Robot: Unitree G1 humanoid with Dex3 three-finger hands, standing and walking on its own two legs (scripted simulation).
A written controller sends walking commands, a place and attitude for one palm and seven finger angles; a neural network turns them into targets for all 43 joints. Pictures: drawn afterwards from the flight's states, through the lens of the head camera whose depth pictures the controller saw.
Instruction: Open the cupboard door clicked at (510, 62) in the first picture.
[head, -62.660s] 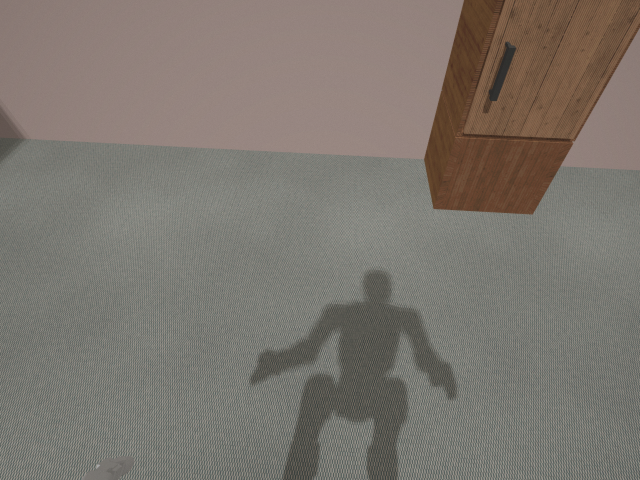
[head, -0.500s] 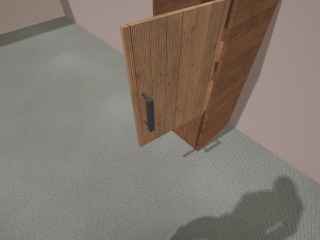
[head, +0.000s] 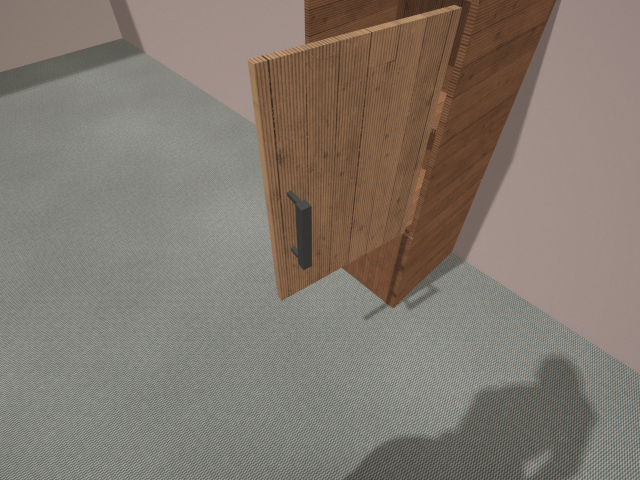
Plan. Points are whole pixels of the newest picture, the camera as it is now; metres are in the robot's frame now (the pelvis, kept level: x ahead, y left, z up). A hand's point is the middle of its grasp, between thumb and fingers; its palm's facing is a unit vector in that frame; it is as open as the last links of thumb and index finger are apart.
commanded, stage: let the arm hang, fingers relaxed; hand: left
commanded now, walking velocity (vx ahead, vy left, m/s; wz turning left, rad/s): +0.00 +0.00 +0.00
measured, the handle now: (298, 231) +0.58 +0.08 -0.10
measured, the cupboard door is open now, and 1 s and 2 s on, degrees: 80 80 80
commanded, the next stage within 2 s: look to check the result in 0.04 s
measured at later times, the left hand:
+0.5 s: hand out of the picture +0.00 +0.17 -0.18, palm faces +0.03 -0.98 -0.18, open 7.4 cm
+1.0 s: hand out of the picture +0.01 +0.17 -0.18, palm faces +0.03 -0.98 -0.19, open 7.4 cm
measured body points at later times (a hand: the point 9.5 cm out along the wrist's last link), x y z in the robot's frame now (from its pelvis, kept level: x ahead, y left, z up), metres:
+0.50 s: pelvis +0.01 +0.01 +0.00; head +0.02 +0.00 +0.45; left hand +0.00 +0.22 -0.16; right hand -0.01 -0.20 -0.17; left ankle +0.00 +0.12 -0.74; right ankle +0.01 -0.10 -0.74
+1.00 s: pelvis +0.02 +0.00 +0.00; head +0.03 +0.00 +0.45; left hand +0.01 +0.22 -0.16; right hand +0.01 -0.21 -0.16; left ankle +0.00 +0.12 -0.74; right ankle +0.01 -0.10 -0.74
